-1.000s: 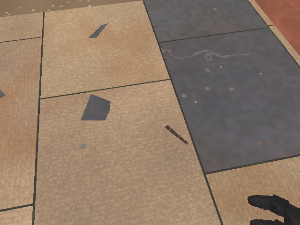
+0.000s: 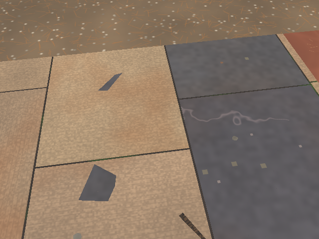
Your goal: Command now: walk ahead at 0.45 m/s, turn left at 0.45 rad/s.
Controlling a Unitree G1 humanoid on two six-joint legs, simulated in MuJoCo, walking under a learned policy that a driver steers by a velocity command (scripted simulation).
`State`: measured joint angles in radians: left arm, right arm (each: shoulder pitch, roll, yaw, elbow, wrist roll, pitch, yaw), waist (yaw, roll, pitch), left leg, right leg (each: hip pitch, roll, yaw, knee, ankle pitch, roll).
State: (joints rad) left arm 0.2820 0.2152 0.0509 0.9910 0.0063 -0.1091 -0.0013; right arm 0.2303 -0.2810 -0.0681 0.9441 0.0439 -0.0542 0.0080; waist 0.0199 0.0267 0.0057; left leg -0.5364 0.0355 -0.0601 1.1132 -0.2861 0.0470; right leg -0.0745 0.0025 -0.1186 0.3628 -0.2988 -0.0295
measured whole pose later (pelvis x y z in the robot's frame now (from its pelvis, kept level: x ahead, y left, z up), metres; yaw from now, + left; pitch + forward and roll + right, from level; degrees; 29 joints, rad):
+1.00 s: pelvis +0.52 +0.12 +0.00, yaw +30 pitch +1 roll -2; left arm 0.27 0.25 0.06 0.82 0.00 -0.11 -0.02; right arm 0.26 -0.29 -0.06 0.77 0.01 -0.05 0.00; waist 0.02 0.04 0.02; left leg -0.54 0.04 -0.06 1.09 -0.34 0.03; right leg -0.22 0.05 -0.01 0.36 -0.17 -0.04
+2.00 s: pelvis +0.89 +0.36 -0.01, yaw +12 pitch +3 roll +1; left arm 0.17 0.30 0.07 0.64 0.01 0.00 -0.01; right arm 0.10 -0.31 -0.06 0.74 -0.01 -0.01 -0.04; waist 0.02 0.01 0.07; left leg -0.57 0.02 -0.08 1.08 -0.43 -0.06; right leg -0.44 0.10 0.05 0.46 -0.07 -0.09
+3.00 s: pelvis +0.91 +0.39 +0.00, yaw -24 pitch +2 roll +2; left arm 0.17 0.31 0.07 0.60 0.00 0.04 0.02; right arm 0.12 -0.31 -0.08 0.70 0.00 0.01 -0.02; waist 0.01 0.01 0.04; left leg -0.47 -0.01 -0.07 0.82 -0.35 -0.08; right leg -0.30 0.07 0.15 0.49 -0.22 -0.04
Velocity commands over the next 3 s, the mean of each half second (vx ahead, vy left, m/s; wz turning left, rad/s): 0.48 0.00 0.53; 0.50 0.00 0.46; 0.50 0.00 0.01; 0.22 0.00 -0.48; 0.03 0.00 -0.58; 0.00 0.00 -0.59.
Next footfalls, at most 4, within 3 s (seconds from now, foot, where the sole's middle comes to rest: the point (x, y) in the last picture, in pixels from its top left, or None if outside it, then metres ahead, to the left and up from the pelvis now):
0.28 left None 0.30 0.15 -0.78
0.80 right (160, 213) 0.62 0.06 -0.78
1.28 left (83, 194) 0.71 0.41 -0.78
1.78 right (110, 138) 1.04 0.33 -0.78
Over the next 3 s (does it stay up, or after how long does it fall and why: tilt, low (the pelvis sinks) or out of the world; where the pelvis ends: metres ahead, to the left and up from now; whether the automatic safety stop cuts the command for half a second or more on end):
stays up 0.91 0.39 0.00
